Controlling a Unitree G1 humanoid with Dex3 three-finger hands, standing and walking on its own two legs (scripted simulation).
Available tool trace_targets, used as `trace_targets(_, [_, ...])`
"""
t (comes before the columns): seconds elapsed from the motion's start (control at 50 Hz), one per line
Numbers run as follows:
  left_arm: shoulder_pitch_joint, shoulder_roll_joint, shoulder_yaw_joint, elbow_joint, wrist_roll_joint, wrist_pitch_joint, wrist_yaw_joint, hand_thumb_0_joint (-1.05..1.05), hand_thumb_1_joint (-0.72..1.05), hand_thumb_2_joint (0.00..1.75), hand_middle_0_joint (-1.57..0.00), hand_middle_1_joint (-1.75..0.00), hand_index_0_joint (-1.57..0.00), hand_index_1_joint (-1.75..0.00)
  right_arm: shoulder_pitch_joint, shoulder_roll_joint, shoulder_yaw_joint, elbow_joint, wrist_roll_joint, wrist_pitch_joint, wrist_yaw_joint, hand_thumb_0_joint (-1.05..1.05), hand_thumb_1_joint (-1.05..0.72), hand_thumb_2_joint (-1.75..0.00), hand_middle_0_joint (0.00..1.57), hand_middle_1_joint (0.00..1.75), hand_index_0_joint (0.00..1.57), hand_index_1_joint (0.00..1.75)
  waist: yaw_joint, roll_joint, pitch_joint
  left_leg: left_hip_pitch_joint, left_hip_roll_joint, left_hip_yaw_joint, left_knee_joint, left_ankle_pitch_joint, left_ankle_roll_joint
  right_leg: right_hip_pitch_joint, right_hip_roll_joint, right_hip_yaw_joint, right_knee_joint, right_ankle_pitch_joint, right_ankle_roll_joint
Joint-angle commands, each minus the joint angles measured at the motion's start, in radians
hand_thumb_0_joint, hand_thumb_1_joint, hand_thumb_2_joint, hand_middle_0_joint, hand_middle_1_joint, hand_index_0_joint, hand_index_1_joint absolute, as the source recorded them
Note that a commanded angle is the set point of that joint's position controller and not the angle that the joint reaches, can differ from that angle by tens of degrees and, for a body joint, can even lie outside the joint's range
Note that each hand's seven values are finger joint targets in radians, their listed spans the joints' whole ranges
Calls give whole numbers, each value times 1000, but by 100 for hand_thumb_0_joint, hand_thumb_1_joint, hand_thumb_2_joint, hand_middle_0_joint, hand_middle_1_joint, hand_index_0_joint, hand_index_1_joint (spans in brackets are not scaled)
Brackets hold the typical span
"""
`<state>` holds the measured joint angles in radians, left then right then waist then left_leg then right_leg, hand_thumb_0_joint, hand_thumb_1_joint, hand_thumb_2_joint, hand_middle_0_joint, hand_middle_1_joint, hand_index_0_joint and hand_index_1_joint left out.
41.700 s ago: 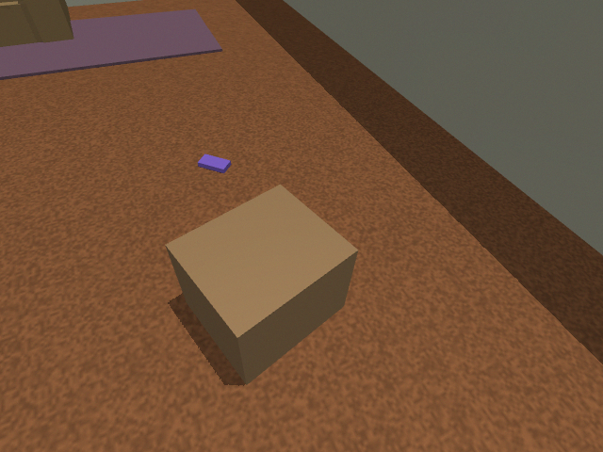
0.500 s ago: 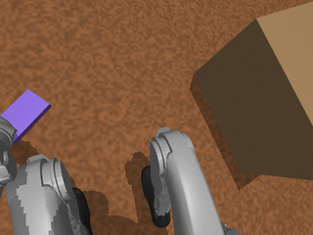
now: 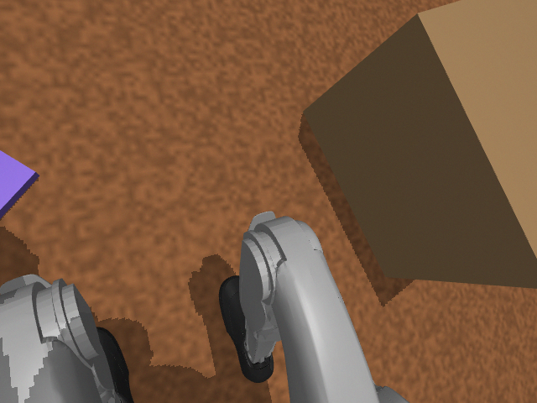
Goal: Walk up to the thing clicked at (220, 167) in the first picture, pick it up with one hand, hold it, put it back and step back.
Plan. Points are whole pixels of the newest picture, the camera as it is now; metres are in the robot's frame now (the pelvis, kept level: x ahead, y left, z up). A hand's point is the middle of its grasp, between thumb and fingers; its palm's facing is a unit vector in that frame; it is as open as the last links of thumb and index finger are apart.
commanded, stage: approach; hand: left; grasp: from above
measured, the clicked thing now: out of the picture +0.45 +0.29 -0.30
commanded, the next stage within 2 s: rest palm in 0.02 s
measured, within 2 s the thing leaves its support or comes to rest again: neither
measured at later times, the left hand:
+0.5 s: hand out of the picture +0.44 +0.30 -0.22, palm faces -0.32 -0.37 -0.87, open 14.2 cm
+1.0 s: hand out of the picture +0.47 +0.27 -0.26, palm faces -0.24 -0.35 -0.90, open 14.0 cm
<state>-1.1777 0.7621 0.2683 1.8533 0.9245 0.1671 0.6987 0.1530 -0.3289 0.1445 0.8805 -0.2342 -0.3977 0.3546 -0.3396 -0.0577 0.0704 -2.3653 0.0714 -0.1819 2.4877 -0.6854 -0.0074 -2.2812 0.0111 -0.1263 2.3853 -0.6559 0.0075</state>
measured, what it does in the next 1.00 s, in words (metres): stands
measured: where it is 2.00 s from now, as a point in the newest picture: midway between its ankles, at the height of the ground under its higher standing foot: (188, 374)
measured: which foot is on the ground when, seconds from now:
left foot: down 0.00-1.00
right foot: down 0.00-1.00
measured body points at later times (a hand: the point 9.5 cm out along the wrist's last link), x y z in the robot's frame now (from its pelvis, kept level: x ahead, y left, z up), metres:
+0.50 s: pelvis -0.01 +0.00 +0.00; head +0.27 +0.07 +0.35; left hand +0.45 +0.31 -0.17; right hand -0.02 -0.24 -0.07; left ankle +0.07 +0.13 -0.27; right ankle +0.11 -0.11 -0.27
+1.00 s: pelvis +0.00 +0.01 +0.00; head +0.30 +0.10 +0.32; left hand +0.48 +0.29 -0.21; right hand +0.00 -0.23 -0.04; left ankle +0.07 +0.13 -0.27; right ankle +0.11 -0.11 -0.27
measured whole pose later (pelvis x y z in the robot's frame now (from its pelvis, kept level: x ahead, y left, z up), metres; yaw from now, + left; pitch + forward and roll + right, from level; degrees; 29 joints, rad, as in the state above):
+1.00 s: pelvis +0.00 +0.01 +0.00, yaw -5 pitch +27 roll -15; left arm -1.22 0.96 0.32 1.89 0.84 0.18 0.84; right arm 0.10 -0.40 0.31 0.73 -0.28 -0.44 0.46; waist -0.46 -0.15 0.25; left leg -2.32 0.07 -0.28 2.54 -0.73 0.00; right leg -2.19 0.04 -0.20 2.35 -0.67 0.04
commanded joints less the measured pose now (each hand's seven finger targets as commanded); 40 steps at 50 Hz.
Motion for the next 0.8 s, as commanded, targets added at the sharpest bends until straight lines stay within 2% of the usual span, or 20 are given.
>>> trace_targets(0.0, [-380, 170, -5, -48, 24, 3, 124, 0, -58, 96, -10, -108, -10, -107, 248, -305, -54, 26, -20, -15, 22, 0, -92, -90, 20, 30, 20, 30, -91, 429, -624, 540, -21, 69, -243, 150, -2, 320, 41, -98, -243, 203, -35])
trace_targets(0.02, [-382, 183, -3, -53, 21, 11, 136, 0, -57, 96, -10, -108, -11, -108, 245, -307, -47, 21, -27, -17, 30, 0, -92, -90, 20, 30, 20, 30, -91, 454, -624, 552, -19, 74, -242, 166, -4, 333, 42, -99, -247, 218, -34])
trace_targets(0.04, [-391, 231, 28, -60, 14, 18, 157, 0, -58, 97, -10, -108, -10, -107, 240, -323, -45, 23, -25, -13, 34, 0, -92, -91, 20, 30, 20, 30, -77, 467, -635, 551, -15, 79, -237, 187, -3, 358, 45, -96, -252, 243, -31])
trace_targets(0.06, [-380, 219, 27, -52, 7, 31, 163, 0, -58, 97, -11, -108, -11, -107, 235, -314, -36, 6, -34, -9, 41, 0, -92, -91, 20, 30, 20, 30, -82, 473, -635, 568, -15, 83, -230, 216, -5, 377, 46, -93, -248, 271, -30])
trace_targets(0.08, [-386, 260, 46, -90, -2, 37, 180, 0, -57, 95, -10, -109, -11, -108, 231, -320, -30, 8, -33, -4, 48, 0, -92, -91, 20, 30, 20, 30, -62, 512, -663, 576, -12, 93, -229, 250, -5, 417, 49, -88, -249, 307, -29])
trace_targets(0.1, [-363, 273, 68, -91, -7, 50, 189, 0, -58, 96, -10, -107, -10, -107, 232, -320, -30, 10, -34, 2, 56, 0, -92, -91, 20, 30, 20, 30, -60, 513, -683, 591, -9, 92, -226, 275, -6, 440, 47, -91, -247, 332, -28])
trace_targets(0.12, [-354, 275, 62, -126, -19, 62, 187, 0, -58, 97, -10, -102, -9, -102, 220, -314, -27, -6, -34, 6, 64, 0, -92, -91, 20, 30, 20, 30, -57, 539, -680, 601, -8, 92, -224, 288, -6, 449, 45, -93, -240, 343, -28])
trace_targets(0.18, [-337, 266, 43, -145, -47, 85, 152, 0, -57, 95, -10, -103, -9, -102, 206, -315, -24, -16, -21, 22, 80, 0, -92, -91, 20, 30, 20, 30, -71, 531, -665, 581, -6, 86, -227, 273, 7, 442, 54, -96, -246, 333, -28])
trace_targets(0.22, [-272, 271, 35, -121, -63, 95, 112, 0, -57, 96, -10, -102, -9, -102, 217, -317, -17, -28, -8, 36, 86, 0, -92, -91, 20, 30, 20, 30, -75, 445, -651, 518, -7, 88, -204, 274, 23, 467, 63, -90, -263, 339, -17])
trace_targets(0.26, [-199, 280, 29, -112, -84, 98, 80, 0, -57, 96, -10, -103, -9, -103, 205, -318, -12, -36, 8, 44, 79, 0, -92, -91, 20, 30, 20, 30, -56, 374, -646, 426, -10, 90, -203, 269, 38, 519, 70, -77, -274, 348, -8])
trace_targets(0.32, [-139, 300, 38, -97, -92, 96, 37, 0, -57, 96, -10, -102, -9, -102, 232, -318, -6, -46, 20, 57, 70, 0, -91, -91, 20, 30, 20, 30, -55, 292, -644, 378, -12, 87, -201, 283, 47, 572, 74, -73, -281, 367, 0])
trace_targets(0.34, [-138, 313, 42, -84, -93, 89, 26, 0, -56, 95, -9, -104, -9, -103, 237, -318, -6, -44, 22, 58, 67, 0, -92, -91, 20, 30, 20, 30, -57, 280, -639, 346, -13, 85, -203, 258, 50, 574, 76, -69, -282, 346, 1])
trace_targets(0.38, [-163, 318, 36, -78, -84, 68, 5, 0, -55, 95, -10, -103, -9, -103, 248, -313, 11, -45, 22, 52, 58, 0, -91, -91, 20, 30, 20, 30, -82, 283, -607, 336, -15, 73, -205, 223, 49, 530, 75, -81, -275, 294, -4])
trace_targets(0.46, [-268, 288, -26, -94, -62, 0, -4, 0, -56, 96, -10, -103, -9, -103, 245, -321, 22, -56, 12, 24, 36, 0, -91, -91, 20, 30, 20, 30, -132, 321, -543, 371, -16, 51, -210, 81, 39, 428, 81, -100, -279, 132, -19])
trace_targets(0.54, [-311, 266, -71, -126, -24, -63, 27, 0, -54, 94, -10, -105, -10, -104, 219, -337, 20, -51, 5, -7, 19, 0, -91, -90, 20, 30, 20, 30, -147, 401, -483, 461, -15, 26, -247, -29, 20, 323, 71, -128, -280, 26, -34])
trace_targets(0.6, [-328, 242, -87, -116, -6, -85, 77, 0, -54, 93, -10, -106, -11, -105, 195, -345, 31, -52, -4, -21, 22, 0, -91, -91, 20, 30, 20, 30, -149, 476, -495, 545, 1, -4, -270, 15, -6, 298, 64, -159, -236, 101, -40])
trace_targets(0.64, [-317, 229, -84, -85, 2, -82, 118, 0, -56, 96, -10, -104, -10, -104, 193, -357, 33, -50, -15, -29, 36, 0, -92, -91, 20, 30, 20, 30, -157, 508, -500, 585, 6, -13, -265, 99, -19, 317, 59, -166, -216, 185, -39])
trace_targets(0.7, [-298, 264, -44, -24, 6, -56, 169, 0, -57, 97, -10, -103, -10, -103, 201, -381, 37, -58, -37, -40, 62, 0, -92, -91, 20, 30, 20, 30, -162, 494, -473, 582, 8, -5, -235, 185, -21, 352, 58, -166, -215, 264, -31])
trace_targets(0.74, [-289, 306, -17, -1, -6, -38, 195, 0, -57, 97, -10, -102, -9, -103, 195, -386, 50, -60, -38, -40, 74, 0, -92, -91, 20, 30, 20, 30, -160, 474, -455, 555, 6, 7, -214, 218, -15, 398, 61, -154, -224, 306, -21])
trace_targets(0.78, [-296, 319, 2, -6, -23, -21, 207, 0, -55, 95, -10, -103, -10, -102, 199, -380, 65, -77, -50, -44, 91, 0, -92, -91, 20, 30, 20, 30, -164, 485, -469, 580, 7, 9, -204, 266, -17, 423, 59, -154, -219, 341, -19])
